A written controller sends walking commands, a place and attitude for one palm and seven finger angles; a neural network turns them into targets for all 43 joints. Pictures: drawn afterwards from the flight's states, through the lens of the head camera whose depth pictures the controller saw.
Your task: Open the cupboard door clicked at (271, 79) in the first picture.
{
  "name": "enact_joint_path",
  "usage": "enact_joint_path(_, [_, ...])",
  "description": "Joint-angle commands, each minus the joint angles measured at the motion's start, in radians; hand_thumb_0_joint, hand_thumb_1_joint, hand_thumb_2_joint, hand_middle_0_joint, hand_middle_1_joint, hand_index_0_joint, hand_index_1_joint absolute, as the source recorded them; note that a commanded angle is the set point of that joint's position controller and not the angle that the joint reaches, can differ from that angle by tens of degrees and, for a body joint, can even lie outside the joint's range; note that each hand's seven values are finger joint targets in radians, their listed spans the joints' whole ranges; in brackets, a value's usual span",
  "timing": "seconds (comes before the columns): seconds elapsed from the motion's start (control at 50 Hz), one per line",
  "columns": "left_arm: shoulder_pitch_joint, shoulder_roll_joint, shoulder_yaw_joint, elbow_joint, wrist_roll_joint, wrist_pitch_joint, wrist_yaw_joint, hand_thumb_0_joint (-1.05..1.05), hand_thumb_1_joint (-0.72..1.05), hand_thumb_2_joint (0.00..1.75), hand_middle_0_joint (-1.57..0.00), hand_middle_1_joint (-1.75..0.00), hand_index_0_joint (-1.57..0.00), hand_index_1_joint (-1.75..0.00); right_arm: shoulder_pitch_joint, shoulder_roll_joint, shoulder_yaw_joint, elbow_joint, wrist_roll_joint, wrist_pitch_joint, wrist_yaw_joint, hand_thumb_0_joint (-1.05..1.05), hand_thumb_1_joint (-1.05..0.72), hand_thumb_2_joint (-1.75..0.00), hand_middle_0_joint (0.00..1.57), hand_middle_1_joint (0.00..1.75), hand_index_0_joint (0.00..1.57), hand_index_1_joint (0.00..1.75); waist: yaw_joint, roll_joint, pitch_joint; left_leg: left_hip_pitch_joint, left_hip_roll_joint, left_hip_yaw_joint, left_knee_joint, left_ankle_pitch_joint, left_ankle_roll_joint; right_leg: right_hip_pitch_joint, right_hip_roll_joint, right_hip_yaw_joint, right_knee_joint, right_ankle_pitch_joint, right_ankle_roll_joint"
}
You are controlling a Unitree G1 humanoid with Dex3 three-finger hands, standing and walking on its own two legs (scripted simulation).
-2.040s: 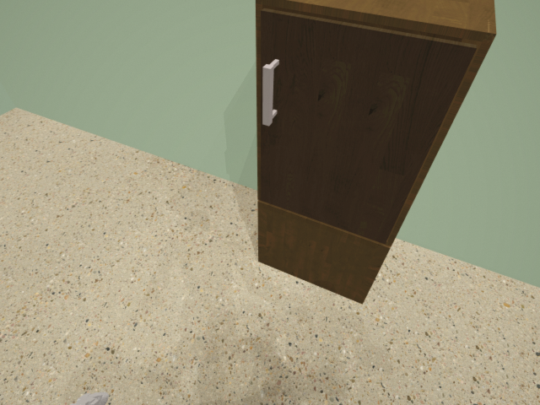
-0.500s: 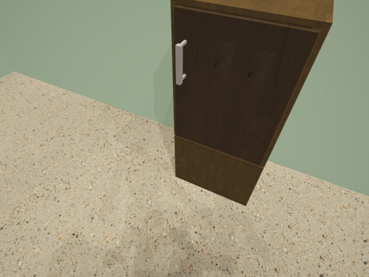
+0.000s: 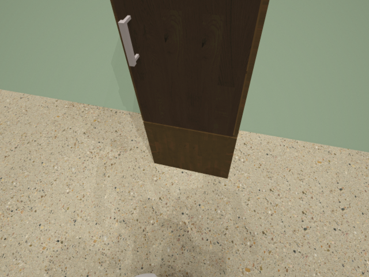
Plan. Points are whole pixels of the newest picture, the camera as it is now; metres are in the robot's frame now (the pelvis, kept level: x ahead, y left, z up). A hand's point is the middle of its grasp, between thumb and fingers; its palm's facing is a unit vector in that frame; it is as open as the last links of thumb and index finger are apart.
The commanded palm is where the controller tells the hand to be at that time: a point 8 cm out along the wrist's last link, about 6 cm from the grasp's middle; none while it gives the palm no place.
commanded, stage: turn to face it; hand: left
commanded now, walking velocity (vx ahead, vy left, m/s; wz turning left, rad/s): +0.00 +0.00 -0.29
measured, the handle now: (130, 41) +0.77 +0.24 +0.10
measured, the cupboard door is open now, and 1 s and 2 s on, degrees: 0 0 0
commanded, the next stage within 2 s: take the last steps up to it in 0.30 s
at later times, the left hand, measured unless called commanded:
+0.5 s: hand out of the picture +0.05 +0.23 -0.16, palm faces -0.04 -0.98 -0.18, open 7.4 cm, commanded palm none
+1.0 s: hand (118, 249) +0.20 +0.20 -0.15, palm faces -0.13 -0.97 -0.19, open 7.4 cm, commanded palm none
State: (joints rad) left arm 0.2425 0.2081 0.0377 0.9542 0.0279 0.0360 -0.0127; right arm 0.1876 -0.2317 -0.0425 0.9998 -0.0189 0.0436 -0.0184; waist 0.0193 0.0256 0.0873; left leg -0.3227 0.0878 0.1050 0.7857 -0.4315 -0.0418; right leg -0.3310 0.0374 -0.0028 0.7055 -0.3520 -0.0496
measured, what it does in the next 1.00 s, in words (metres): steps on the spot: left foot, then right foot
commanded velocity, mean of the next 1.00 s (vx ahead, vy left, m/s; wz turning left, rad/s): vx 0.14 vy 0.08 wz -0.06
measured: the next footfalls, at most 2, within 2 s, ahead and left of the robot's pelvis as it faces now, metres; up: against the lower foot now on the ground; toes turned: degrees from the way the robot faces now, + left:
left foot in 0.46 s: +0.02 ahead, +0.14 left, +0.00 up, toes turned -6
right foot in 0.96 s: +0.14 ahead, -0.06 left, +0.00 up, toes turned -14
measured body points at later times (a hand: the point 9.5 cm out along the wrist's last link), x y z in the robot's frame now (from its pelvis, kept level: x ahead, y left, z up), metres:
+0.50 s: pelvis -0.01 +0.04 +0.02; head +0.00 +0.07 +0.46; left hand +0.05 +0.28 -0.15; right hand +0.04 -0.21 -0.11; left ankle -0.02 +0.15 -0.72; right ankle +0.01 -0.08 -0.72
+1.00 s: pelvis +0.09 +0.05 +0.01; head +0.10 +0.02 +0.46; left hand +0.20 +0.25 -0.13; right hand -0.08 -0.12 -0.14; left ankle -0.01 +0.15 -0.70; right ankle +0.10 -0.05 -0.72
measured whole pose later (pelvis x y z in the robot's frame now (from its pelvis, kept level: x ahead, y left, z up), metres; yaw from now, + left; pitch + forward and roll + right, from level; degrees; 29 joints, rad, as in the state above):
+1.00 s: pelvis +0.09 +0.05 +0.01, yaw -7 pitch +0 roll +1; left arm 0.17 0.12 0.04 0.99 0.03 -0.04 0.00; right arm 0.54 -0.11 -0.01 1.17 -0.02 -0.03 -0.02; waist -0.05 0.04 0.04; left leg -0.14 -0.05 0.04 0.68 -0.47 0.05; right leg -0.33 -0.04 -0.13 0.60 -0.28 -0.04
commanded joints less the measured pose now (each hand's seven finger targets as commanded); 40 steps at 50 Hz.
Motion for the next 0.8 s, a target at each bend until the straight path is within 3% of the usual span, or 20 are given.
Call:
enact_joint_path(0.0, [0.079, 0.207, 0.058, -0.052, -0.005, -0.025, 0.039, 0.0, 0.9, 0.9, -0.2, -0.3, -0.2, -0.3, -0.054, -0.091, -0.035, -0.102, 0.008, -0.019, -0.011, 0.0, -0.9, -0.9, 0.2, 0.3, 0.2, 0.3, 0.019, -0.216, -0.082, -0.236, -0.023, -0.136, 0.34, -0.048, 0.004, 0.14, -0.317, 0.449, -0.403, 0.423, -0.125])
enact_joint_path(0.02, [0.044, 0.185, 0.053, -0.061, -0.007, -0.027, 0.038, 0.0, 0.9, 0.9, -0.2, -0.3, -0.2, -0.3, -0.038, -0.096, -0.037, -0.085, 0.007, -0.021, -0.009, 0.0, -0.9, -0.9, 0.2, 0.3, 0.2, 0.3, -0.001, -0.176, -0.083, -0.234, -0.019, -0.139, 0.361, 0.01, -0.001, 0.148, -0.286, 0.409, -0.392, 0.408, -0.129])
enact_joint_path(0.06, [0.031, 0.162, 0.05, -0.067, -0.01, -0.033, 0.041, 0.0, 0.9, 0.9, -0.2, -0.3, -0.2, -0.3, -0.01, -0.08, -0.034, -0.065, 0.003, -0.021, -0.007, 0.0, -0.9, -0.9, 0.2, 0.3, 0.2, 0.3, -0.013, -0.111, -0.109, -0.211, -0.016, -0.13, 0.346, 0.068, -0.009, 0.161, -0.258, 0.344, -0.383, 0.423, -0.123])
enact_joint_path(0.08, [0.039, 0.159, 0.05, -0.066, -0.01, -0.034, 0.039, 0.0, 0.9, 0.9, -0.2, -0.3, -0.2, -0.3, -0.003, -0.072, -0.034, -0.059, 0.001, -0.019, -0.007, 0.0, -0.9, -0.9, 0.2, 0.3, 0.2, 0.3, -0.013, -0.108, -0.118, -0.204, -0.022, -0.127, 0.335, 0.086, -0.012, 0.169, -0.239, 0.325, -0.384, 0.405, -0.116])
enact_joint_path(0.22, [0.104, 0.145, 0.057, -0.043, -0.002, -0.032, 0.038, 0.0, 0.9, 0.9, -0.2, -0.3, -0.2, -0.3, -0.041, -0.055, -0.03, -0.072, 0.001, -0.02, -0.013, 0.0, -0.9, -0.9, 0.2, 0.3, 0.2, 0.3, 0.017, -0.139, -0.119, -0.196, -0.04, -0.119, 0.188, 0.059, -0.016, 0.212, -0.232, 0.363, -0.4, 0.365, -0.137])
enact_joint_path(0.32, [0.095, 0.158, 0.065, -0.044, 0.004, -0.026, 0.038, 0.0, 0.9, 0.9, -0.2, -0.3, -0.2, -0.3, -0.04, -0.044, -0.023, -0.081, 0.01, -0.033, -0.017, 0.0, -0.9, -0.9, 0.2, 0.3, 0.2, 0.3, 0.022, -0.157, -0.124, -0.098, -0.052, -0.114, -0.012, 0.007, 0.003, 0.181, -0.235, 0.411, -0.392, 0.389, -0.156])
enact_joint_path(0.36, [0.075, 0.164, 0.066, -0.045, 0.004, -0.023, 0.038, 0.0, 0.9, 0.9, -0.2, -0.3, -0.2, -0.3, 0.0, -0.036, -0.022, -0.071, 0.014, -0.04, -0.02, 0.0, -0.9, -0.9, 0.2, 0.3, 0.2, 0.3, 0.006, -0.163, -0.14, -0.02, -0.066, -0.104, -0.129, 0.035, 0.012, 0.158, -0.221, 0.408, -0.369, 0.423, -0.142])
enact_joint_path(0.38, [0.058, 0.164, 0.065, -0.045, 0.0, -0.023, 0.037, 0.0, 0.9, 0.9, -0.2, -0.3, -0.2, -0.3, 0.046, -0.032, -0.018, -0.057, 0.016, -0.045, -0.022, 0.0, -0.9, -0.9, 0.2, 0.3, 0.2, 0.3, -0.016, -0.159, -0.16, 0.039, -0.072, -0.1, -0.209, 0.087, 0.018, 0.151, -0.205, 0.393, -0.354, 0.409, -0.121])
enact_joint_path(0.4, [0.046, 0.155, 0.062, -0.044, -0.006, -0.024, 0.038, 0.0, 0.9, 0.9, -0.2, -0.3, -0.2, -0.3, 0.102, -0.031, -0.013, -0.036, 0.014, -0.052, -0.022, 0.0, -0.9, -0.9, 0.2, 0.3, 0.2, 0.3, -0.033, -0.151, -0.179, 0.14, -0.071, -0.095, -0.322, 0.169, 0.024, 0.112, -0.183, 0.371, -0.341, 0.317, -0.091])
enact_joint_path(0.42, [0.047, 0.13, 0.056, -0.042, -0.011, -0.025, 0.036, 0.0, 0.9, 0.9, -0.2, -0.3, -0.2, -0.3, 0.133, -0.043, -0.013, -0.02, 0.013, -0.062, -0.022, 0.0, -0.9, -0.9, 0.2, 0.3, 0.2, 0.3, -0.038, -0.095, -0.17, 0.242, -0.051, -0.108, -0.395, 0.183, 0.034, 0.025, -0.138, 0.327, -0.33, 0.148, -0.056])
enact_joint_path(0.44, [0.05, 0.093, 0.047, -0.048, -0.011, -0.024, 0.033, 0.0, 0.9, 0.9, -0.2, -0.3, -0.2, -0.3, 0.162, -0.089, -0.019, -0.019, 0.005, -0.071, -0.019, 0.0, -0.9, -0.9, 0.2, 0.3, 0.2, 0.3, -0.049, 0.07, -0.156, 0.315, 0.064, -0.255, -0.492, 0.071, 0.076, -0.114, -0.053, 0.248, -0.228, -0.062, -0.02])
enact_joint_path(0.46, [0.04, 0.055, 0.038, -0.06, -0.008, -0.024, 0.024, 0.0, 0.9, 0.9, -0.2, -0.3, -0.2, -0.3, 0.176, -0.161, -0.033, -0.026, -0.01, -0.065, -0.016, 0.0, -0.9, -0.9, 0.2, 0.3, 0.2, 0.3, -0.057, 0.265, -0.085, 0.279, 0.213, -0.464, -0.609, -0.141, 0.159, -0.23, 0.047, 0.089, -0.055, -0.165, 0.027])
enact_joint_path(0.48, [0.0, 0.062, 0.04, -0.069, 0.001, -0.027, 0.025, 0.0, 0.9, 0.9, -0.2, -0.3, -0.2, -0.3, 0.153, -0.167, -0.029, -0.039, -0.013, -0.056, -0.011, 0.0, -0.9, -0.9, 0.2, 0.3, 0.2, 0.3, -0.053, 0.243, 0.005, 0.136, 0.279, -0.531, -0.682, -0.274, 0.212, -0.243, 0.033, 0.042, 0.104, -0.159, 0.041])
enact_joint_path(0.5, [-0.014, 0.078, 0.042, -0.048, 0.013, -0.023, 0.026, 0.0, 0.9, 0.9, -0.2, -0.3, -0.2, -0.3, 0.134, -0.119, -0.016, -0.036, -0.01, -0.06, -0.014, 0.0, -0.9, -0.9, 0.2, 0.3, 0.2, 0.3, -0.045, 0.234, 0.051, 0.084, 0.231, -0.505, -0.707, -0.234, 0.193, -0.251, -0.004, 0.071, 0.195, -0.1, 0.042])
enact_joint_path(0.52, [0.01, 0.081, 0.044, -0.028, 0.017, -0.021, 0.018, 0.0, 0.9, 0.9, -0.2, -0.3, -0.2, -0.3, 0.12, -0.092, -0.004, -0.033, -0.007, -0.062, -0.016, 0.0, -0.9, -0.9, 0.2, 0.3, 0.2, 0.3, -0.02, 0.185, 0.072, 0.078, 0.18, -0.442, -0.688, -0.164, 0.18, -0.257, -0.015, 0.06, 0.274, -0.051, 0.041])
enact_joint_path(0.56, [0.046, 0.059, 0.038, -0.007, 0.014, -0.031, 0.003, 0.0, 0.9, 0.9, -0.2, -0.3, -0.2, -0.3, 0.144, -0.076, 0.003, -0.032, -0.003, -0.075, -0.016, 0.0, -0.9, -0.9, 0.2, 0.3, 0.2, 0.3, -0.005, 0.105, 0.05, 0.113, 0.122, -0.336, -0.658, -0.038, 0.181, -0.272, -0.038, 0.014, 0.352, 0.015, 0.042])
enact_joint_path(0.6, [0.046, 0.046, 0.032, -0.003, 0.01, -0.037, 0.0, 0.0, 0.9, 0.9, -0.2, -0.3, -0.2, -0.3, 0.193, -0.069, 0.004, -0.013, 0.0, -0.084, -0.015, 0.0, -0.9, -0.9, 0.2, 0.3, 0.2, 0.3, -0.01, 0.103, 0.03, 0.174, 0.092, -0.292, -0.637, 0.064, 0.193, -0.295, -0.058, -0.015, 0.354, 0.046, 0.048])
enact_joint_path(0.68, [-0.034, 0.037, 0.026, -0.024, 0.008, -0.04, 0.001, 0.0, 0.9, 0.9, -0.2, -0.3, -0.2, -0.3, 0.298, -0.038, 0.006, 0.032, 0.0, -0.096, -0.019, 0.0, -0.9, -0.9, 0.2, 0.3, 0.2, 0.3, -0.041, 0.073, 0.051, 0.237, 0.124, -0.317, -0.628, 0.195, 0.247, -0.341, -0.109, -0.036, 0.271, 0.053, 0.059])
enact_joint_path(0.76, [-0.104, 0.012, 0.018, -0.043, 0.005, -0.047, 0.002, 0.0, 0.9, 0.9, -0.2, -0.3, -0.2, -0.3, 0.367, -0.03, 0.008, 0.07, -0.006, -0.102, -0.023, 0.0, -0.9, -0.9, 0.2, 0.3, 0.2, 0.3, -0.066, 0.062, 0.032, 0.282, 0.14, -0.315, -0.591, 0.356, 0.28, -0.296, -0.115, -0.063, 0.137, 0.019, 0.055])
enact_joint_path(0.78, [-0.113, 0.006, 0.016, -0.047, 0.003, -0.049, 0.004, 0.0, 0.9, 0.9, -0.2, -0.3, -0.2, -0.3, 0.37, -0.031, 0.009, 0.078, -0.007, -0.102, -0.022, 0.0, -0.9, -0.9, 0.2, 0.3, 0.2, 0.3, -0.062, 0.065, 0.03, 0.27, 0.146, -0.31, -0.578, 0.386, 0.285, -0.267, -0.117, -0.068, 0.1, 0.005, 0.053])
